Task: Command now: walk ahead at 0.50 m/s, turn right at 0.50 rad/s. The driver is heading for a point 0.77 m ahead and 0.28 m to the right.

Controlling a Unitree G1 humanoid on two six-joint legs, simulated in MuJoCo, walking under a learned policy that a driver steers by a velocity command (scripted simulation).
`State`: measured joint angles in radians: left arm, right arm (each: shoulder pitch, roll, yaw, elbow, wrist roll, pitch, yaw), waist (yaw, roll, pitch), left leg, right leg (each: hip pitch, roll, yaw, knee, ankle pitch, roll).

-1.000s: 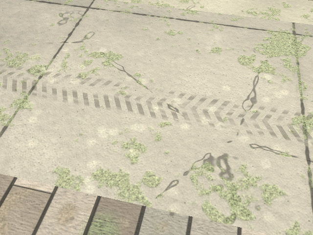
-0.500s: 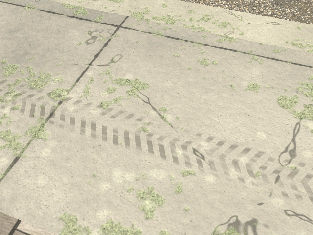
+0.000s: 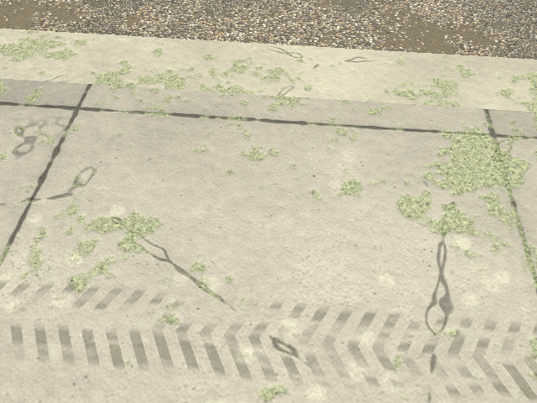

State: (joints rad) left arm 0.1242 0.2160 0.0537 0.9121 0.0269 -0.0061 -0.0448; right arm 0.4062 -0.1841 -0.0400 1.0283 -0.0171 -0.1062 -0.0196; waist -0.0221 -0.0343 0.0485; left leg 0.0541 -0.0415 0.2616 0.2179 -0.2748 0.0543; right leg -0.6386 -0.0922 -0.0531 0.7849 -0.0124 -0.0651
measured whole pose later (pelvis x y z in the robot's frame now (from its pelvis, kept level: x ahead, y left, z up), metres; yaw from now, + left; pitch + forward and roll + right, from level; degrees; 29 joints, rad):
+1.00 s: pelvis +0.54 -0.11 +0.00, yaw -36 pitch +1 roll +2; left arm 0.16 0.30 0.06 0.77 0.03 0.00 -0.06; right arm 0.35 -0.26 -0.05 0.85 -0.02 -0.09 0.00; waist -0.03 -0.05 0.04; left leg -0.09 -0.01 0.17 0.28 -0.21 0.03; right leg -0.65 -0.05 0.03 1.02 -0.17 -0.04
